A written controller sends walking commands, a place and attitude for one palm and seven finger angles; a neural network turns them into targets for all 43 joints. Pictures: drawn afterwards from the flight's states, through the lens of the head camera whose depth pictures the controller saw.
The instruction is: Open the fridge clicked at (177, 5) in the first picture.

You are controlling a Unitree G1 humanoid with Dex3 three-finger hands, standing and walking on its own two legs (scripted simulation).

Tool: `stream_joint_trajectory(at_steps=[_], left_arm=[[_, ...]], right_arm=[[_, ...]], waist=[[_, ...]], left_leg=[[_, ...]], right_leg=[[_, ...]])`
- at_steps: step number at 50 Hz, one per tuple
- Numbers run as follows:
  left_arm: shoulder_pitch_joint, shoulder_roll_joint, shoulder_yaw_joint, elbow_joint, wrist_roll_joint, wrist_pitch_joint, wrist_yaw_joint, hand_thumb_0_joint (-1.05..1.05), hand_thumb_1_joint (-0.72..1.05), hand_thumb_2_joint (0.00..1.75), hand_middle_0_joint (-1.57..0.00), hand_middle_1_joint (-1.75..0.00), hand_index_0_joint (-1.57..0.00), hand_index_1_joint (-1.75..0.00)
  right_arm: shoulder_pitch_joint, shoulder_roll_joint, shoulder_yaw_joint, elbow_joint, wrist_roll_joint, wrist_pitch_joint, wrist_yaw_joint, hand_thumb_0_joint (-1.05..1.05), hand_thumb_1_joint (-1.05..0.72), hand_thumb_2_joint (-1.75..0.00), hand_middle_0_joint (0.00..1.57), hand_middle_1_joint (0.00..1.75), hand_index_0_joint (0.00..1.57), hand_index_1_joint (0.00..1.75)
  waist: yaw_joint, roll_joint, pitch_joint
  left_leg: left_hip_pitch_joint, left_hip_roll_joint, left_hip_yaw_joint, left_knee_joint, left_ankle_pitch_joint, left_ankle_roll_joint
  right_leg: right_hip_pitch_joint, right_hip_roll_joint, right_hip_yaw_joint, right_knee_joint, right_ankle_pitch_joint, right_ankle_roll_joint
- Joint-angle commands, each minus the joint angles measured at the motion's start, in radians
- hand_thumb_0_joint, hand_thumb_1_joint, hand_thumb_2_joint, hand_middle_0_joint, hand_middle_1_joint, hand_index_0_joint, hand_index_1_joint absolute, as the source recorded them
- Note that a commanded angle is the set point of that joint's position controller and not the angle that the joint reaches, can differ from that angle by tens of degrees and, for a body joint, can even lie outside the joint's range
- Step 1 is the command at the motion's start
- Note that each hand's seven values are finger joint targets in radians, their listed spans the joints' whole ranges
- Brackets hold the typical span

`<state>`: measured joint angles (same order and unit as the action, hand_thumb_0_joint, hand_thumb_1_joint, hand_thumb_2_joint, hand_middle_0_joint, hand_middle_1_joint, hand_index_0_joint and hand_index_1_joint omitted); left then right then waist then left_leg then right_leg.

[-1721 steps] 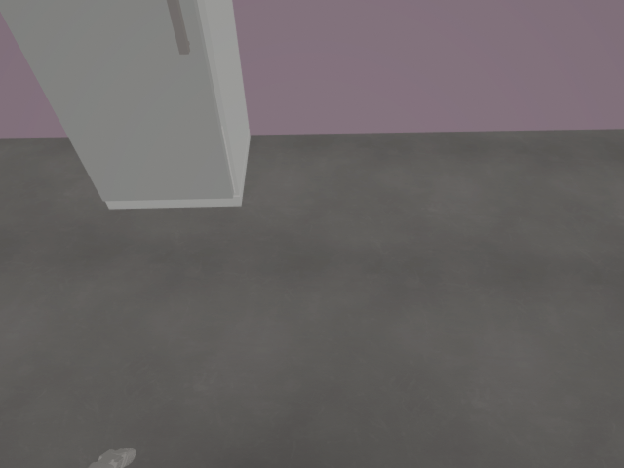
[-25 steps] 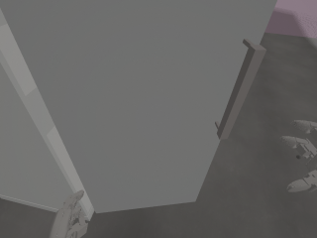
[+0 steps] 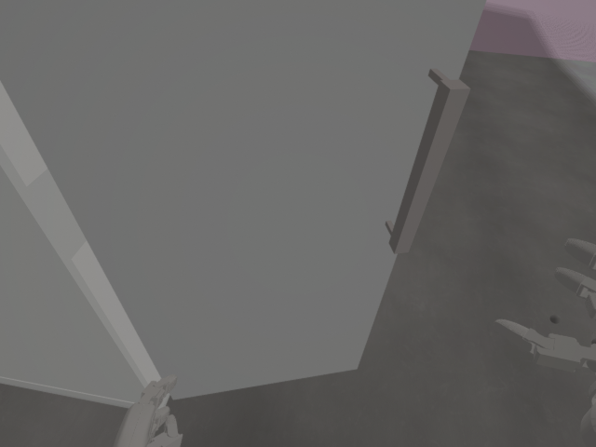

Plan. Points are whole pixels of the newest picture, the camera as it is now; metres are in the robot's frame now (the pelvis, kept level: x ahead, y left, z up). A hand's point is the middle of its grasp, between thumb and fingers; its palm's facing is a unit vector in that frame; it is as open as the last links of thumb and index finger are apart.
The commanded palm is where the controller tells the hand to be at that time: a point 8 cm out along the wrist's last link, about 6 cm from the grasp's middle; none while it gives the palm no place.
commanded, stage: draw the hand back to the body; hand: right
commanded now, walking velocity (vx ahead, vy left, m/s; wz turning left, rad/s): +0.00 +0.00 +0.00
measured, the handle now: (415, 172) +0.49 -0.19 +0.14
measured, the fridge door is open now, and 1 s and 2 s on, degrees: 70 70 70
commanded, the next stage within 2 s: step back with the hand held close in 0.74 s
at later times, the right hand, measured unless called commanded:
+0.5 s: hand (568, 332) +0.20 -0.27 +0.16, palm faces +0.48 +0.80 -0.36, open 7.8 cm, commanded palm +0.15 -0.30 +0.17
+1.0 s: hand (567, 317) +0.21 -0.27 +0.17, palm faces +0.47 +0.79 -0.38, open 7.4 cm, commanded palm +0.14 -0.30 +0.17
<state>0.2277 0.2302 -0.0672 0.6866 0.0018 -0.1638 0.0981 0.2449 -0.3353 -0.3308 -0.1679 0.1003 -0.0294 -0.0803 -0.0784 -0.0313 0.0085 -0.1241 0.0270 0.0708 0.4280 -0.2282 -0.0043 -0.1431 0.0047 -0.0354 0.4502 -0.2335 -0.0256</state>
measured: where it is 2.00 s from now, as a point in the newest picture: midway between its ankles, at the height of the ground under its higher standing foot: outside the picture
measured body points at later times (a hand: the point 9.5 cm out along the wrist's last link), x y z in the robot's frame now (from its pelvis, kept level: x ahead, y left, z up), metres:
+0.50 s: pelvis +0.02 +0.00 +0.00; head -0.02 +0.02 +0.45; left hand +0.21 +0.22 -0.07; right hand +0.16 -0.31 +0.18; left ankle +0.01 +0.12 -0.74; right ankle +0.01 -0.10 -0.74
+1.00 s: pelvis +0.00 +0.00 +0.00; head -0.01 +0.01 +0.45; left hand +0.19 +0.23 -0.08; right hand +0.18 -0.31 +0.19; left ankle +0.01 +0.12 -0.74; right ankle +0.01 -0.10 -0.74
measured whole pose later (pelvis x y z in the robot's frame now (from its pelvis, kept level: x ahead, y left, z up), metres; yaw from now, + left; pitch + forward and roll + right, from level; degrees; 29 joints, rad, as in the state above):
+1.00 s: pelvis +0.00 +0.00 +0.00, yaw +0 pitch -3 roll +1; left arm 0.19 0.24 -0.03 0.63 0.01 -0.08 0.08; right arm 0.41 -0.36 -0.38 -0.36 0.06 -0.12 -0.11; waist -0.04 -0.05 0.00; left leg -0.13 0.01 0.08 0.39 -0.21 0.00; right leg -0.17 -0.02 -0.02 0.46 -0.24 -0.02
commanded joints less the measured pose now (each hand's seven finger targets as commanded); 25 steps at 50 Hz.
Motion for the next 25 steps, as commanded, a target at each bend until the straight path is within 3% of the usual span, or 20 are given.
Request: stream_joint_trajectory(at_steps=[1,3,4,7,11,14,16,18,22,25], left_arm=[[-0.169,0.116,0.058,-0.168,-0.001,-0.059,0.015,0.00,0.90,0.90,-0.20,-0.30,-0.20,-0.30],[-0.168,0.116,0.061,-0.167,0.001,-0.058,0.011,0.00,0.90,0.90,-0.20,-0.30,-0.20,-0.30],[-0.171,0.121,0.066,-0.167,0.002,-0.057,0.010,0.00,0.90,0.90,-0.20,-0.30,-0.20,-0.30],[-0.169,0.118,0.069,-0.173,0.002,-0.045,0.002,0.00,0.90,0.90,-0.20,-0.30,-0.20,-0.30],[-0.168,0.114,0.077,-0.186,0.005,-0.036,-0.004,0.00,0.90,0.90,-0.20,-0.30,-0.20,-0.30],[-0.171,0.112,0.081,-0.191,0.005,-0.027,-0.005,0.00,0.90,0.90,-0.20,-0.30,-0.20,-0.30],[-0.170,0.105,0.078,-0.198,0.008,-0.029,-0.008,0.00,0.90,0.90,-0.20,-0.30,-0.20,-0.30],[-0.165,0.099,0.077,-0.197,0.009,-0.031,-0.009,0.00,0.90,0.90,-0.20,-0.30,-0.20,-0.30],[-0.161,0.101,0.075,-0.189,0.007,-0.022,-0.002,0.00,0.90,0.90,-0.20,-0.30,-0.20,-0.30],[-0.161,0.103,0.073,-0.186,0.007,-0.016,0.006,0.00,0.90,0.90,-0.20,-0.30,-0.20,-0.30]], right_arm=[[-0.200,-0.228,-0.103,-0.265,-0.019,-0.088,-0.041,0.00,-0.28,-0.60,0.22,0.66,0.22,0.66],[-0.153,-0.214,-0.097,-0.276,-0.021,-0.092,-0.042,0.00,-0.36,-0.64,0.22,0.62,0.22,0.62],[-0.110,-0.213,-0.103,-0.268,-0.020,-0.092,-0.040,0.00,-0.39,-0.65,0.22,0.60,0.22,0.60],[-0.039,-0.199,-0.102,-0.268,-0.016,-0.094,-0.032,0.00,-0.50,-0.71,0.21,0.53,0.21,0.53],[0.025,-0.206,-0.119,-0.337,-0.016,-0.100,-0.025,0.00,-0.65,-0.78,0.21,0.45,0.21,0.45],[0.083,-0.217,-0.138,-0.367,-0.016,-0.099,-0.021,0.00,-0.75,-0.83,0.21,0.38,0.21,0.38],[0.077,-0.219,-0.138,-0.427,-0.020,-0.104,-0.024,0.00,-0.83,-0.87,0.20,0.34,0.20,0.34],[0.104,-0.212,-0.136,-0.446,-0.023,-0.103,-0.028,0.00,-0.90,-0.90,0.20,0.30,0.20,0.30],[0.064,-0.191,-0.114,-0.398,-0.023,-0.086,-0.030,0.00,-0.90,-0.90,0.20,0.30,0.20,0.30],[0.048,-0.184,-0.108,-0.360,-0.021,-0.078,-0.029,0.00,-0.90,-0.90,0.20,0.30,0.20,0.30]], waist=[[0.009,-0.076,-0.078],[0.006,-0.088,-0.072],[0.000,-0.043,-0.075],[-0.003,0.002,-0.047],[-0.006,-0.032,-0.067],[-0.011,-0.002,-0.070],[-0.009,-0.063,-0.075],[-0.008,-0.085,-0.078],[0.008,-0.012,-0.008],[0.011,0.002,0.013]], left_leg=[[0.016,-0.015,-0.039,-0.086,0.032,0.027],[0.027,-0.015,-0.036,-0.083,0.052,0.028],[0.042,-0.016,-0.033,-0.088,0.067,0.028],[0.041,-0.018,-0.031,-0.087,0.087,0.023],[0.064,-0.013,-0.038,-0.086,0.138,0.021],[0.074,-0.016,-0.036,-0.088,0.173,0.020],[0.075,-0.013,-0.039,-0.082,0.191,0.021],[0.071,-0.015,-0.036,-0.081,0.195,0.022],[0.022,-0.019,-0.031,-0.101,0.149,0.016],[0.010,-0.015,-0.033,-0.117,0.102,0.013]], right_leg=[[0.019,-0.016,0.057,-0.123,0.051,0.000],[0.024,-0.015,0.054,-0.124,0.076,0.003],[0.019,-0.018,0.054,-0.123,0.098,0.002],[0.016,-0.020,0.049,-0.124,0.125,0.001],[0.031,-0.019,0.036,-0.114,0.172,0.000],[0.035,-0.021,0.029,-0.105,0.205,-0.003],[0.043,-0.018,0.029,-0.101,0.225,0.002],[0.050,-0.017,0.029,-0.097,0.235,0.005],[0.040,-0.021,0.028,-0.104,0.187,0.001],[0.041,-0.020,0.027,-0.114,0.141,-0.006]])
